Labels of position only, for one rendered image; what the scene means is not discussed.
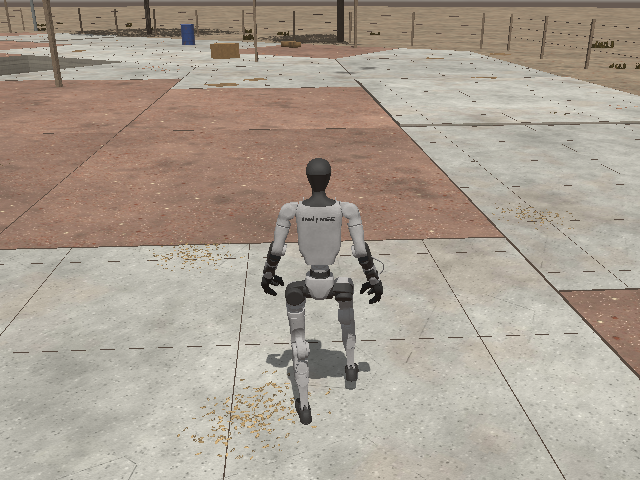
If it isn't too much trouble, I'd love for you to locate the left robot forearm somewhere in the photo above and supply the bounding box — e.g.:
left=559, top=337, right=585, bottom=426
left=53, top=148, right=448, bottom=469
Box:
left=263, top=241, right=281, bottom=279

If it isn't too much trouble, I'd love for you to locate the robot left upper arm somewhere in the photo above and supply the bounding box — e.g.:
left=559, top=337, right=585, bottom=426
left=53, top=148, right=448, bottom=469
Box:
left=271, top=202, right=298, bottom=257

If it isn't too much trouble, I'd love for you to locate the left robot hand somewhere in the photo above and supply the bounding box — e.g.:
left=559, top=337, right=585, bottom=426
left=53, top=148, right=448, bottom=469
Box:
left=261, top=275, right=284, bottom=296

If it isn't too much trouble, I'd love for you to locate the robot right thigh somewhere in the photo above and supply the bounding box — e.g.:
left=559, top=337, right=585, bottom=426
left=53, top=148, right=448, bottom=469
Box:
left=333, top=277, right=354, bottom=325

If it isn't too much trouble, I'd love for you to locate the right robot hand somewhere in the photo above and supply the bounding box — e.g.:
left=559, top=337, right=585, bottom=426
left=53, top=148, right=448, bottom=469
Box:
left=360, top=280, right=383, bottom=304

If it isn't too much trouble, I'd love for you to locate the right robot forearm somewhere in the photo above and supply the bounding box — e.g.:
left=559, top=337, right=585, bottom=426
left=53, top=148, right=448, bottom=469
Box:
left=358, top=242, right=380, bottom=285

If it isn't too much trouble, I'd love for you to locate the robot right upper arm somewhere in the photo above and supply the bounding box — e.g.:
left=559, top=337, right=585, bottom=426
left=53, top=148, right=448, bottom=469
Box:
left=340, top=201, right=367, bottom=258

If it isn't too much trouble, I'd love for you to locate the left robot shin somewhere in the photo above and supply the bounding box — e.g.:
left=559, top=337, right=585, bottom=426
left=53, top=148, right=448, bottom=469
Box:
left=291, top=343, right=309, bottom=411

